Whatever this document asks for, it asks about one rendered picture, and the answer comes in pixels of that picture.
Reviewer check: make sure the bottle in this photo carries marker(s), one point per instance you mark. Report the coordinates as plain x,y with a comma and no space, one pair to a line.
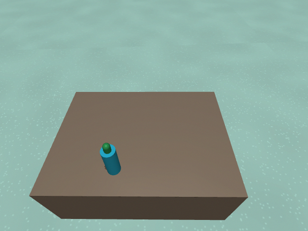
110,159

